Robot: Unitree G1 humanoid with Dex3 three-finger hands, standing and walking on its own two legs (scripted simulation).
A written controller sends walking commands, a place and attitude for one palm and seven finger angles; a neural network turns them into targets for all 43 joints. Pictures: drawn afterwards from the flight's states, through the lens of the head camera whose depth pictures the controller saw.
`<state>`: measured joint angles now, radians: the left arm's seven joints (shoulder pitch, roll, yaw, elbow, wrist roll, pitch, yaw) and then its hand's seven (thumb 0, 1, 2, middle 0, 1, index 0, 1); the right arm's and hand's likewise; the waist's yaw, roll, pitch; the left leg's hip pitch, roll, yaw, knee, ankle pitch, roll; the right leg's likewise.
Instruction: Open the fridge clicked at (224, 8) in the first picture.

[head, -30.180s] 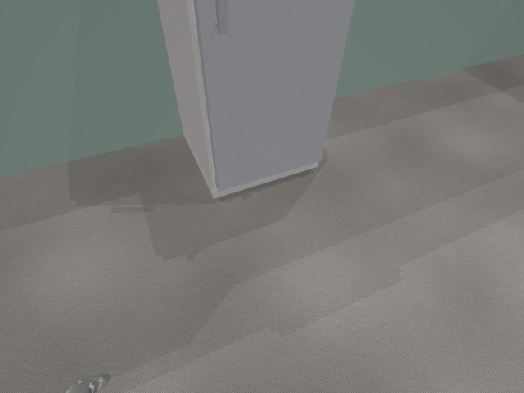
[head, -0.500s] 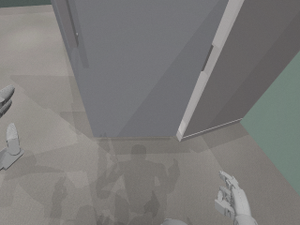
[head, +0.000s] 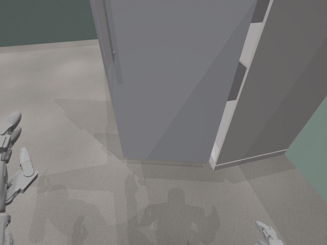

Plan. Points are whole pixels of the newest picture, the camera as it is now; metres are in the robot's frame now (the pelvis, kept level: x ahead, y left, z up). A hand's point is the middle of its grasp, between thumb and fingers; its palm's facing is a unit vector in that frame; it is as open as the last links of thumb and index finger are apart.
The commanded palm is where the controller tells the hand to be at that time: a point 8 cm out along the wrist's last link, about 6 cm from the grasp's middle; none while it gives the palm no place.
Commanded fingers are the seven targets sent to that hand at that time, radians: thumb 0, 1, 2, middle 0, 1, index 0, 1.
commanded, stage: stop stepping back and stand still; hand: left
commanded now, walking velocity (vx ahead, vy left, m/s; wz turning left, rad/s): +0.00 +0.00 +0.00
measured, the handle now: (103, 8) +0.80 +0.25 +0.28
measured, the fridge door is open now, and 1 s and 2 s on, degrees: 72 72 72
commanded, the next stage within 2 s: let the arm hang, fingers relaxed in 0.56 s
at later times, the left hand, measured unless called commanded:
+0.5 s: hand (5, 178) +0.19 +0.29 +0.17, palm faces +0.43 -0.79 -0.44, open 7.4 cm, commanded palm +0.13 +0.33 +0.18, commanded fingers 0.00 0.90 0.90 -0.20 -0.30 -0.20 -0.30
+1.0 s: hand out of the picture +0.05 +0.21 -0.17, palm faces -0.10 -0.98 -0.18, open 7.4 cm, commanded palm none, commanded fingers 0.00 0.90 0.90 -0.20 -0.30 -0.20 -0.30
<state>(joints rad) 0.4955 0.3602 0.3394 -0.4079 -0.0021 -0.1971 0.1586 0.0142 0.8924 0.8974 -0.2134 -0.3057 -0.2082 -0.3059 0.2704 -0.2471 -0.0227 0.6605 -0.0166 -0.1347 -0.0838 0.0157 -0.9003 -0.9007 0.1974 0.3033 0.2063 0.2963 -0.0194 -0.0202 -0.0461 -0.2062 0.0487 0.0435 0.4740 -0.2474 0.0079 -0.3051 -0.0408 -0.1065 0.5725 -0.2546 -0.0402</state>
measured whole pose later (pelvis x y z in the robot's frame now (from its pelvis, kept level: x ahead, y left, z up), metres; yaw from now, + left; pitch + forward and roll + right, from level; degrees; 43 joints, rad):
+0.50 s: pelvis -0.02 +0.03 +0.00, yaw -1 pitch -2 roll +0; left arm 0.49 0.39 0.39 -0.45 0.01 -0.22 0.16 0.02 0.89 0.90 -0.21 -0.31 -0.21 -0.31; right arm 0.26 -0.18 0.03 0.63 -0.01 -0.15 -0.06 0.01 -0.90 -0.90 0.20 0.30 0.21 0.30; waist 0.00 -0.03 0.02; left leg -0.24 0.03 0.03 0.52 -0.26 -0.01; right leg -0.29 -0.03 -0.06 0.51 -0.19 0.00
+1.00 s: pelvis -0.03 +0.03 -0.01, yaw +1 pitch +0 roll +0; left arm 0.22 0.24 -0.05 0.83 0.03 0.05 -0.03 0.01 0.91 0.90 -0.21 -0.30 -0.20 -0.30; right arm 0.19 -0.34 -0.01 0.90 -0.03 0.02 0.01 0.01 -0.90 -0.90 0.20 0.30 0.21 0.30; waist -0.03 -0.04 0.09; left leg -0.35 0.00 0.01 0.63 -0.28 0.00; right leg -0.39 -0.06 -0.08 0.62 -0.23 -0.01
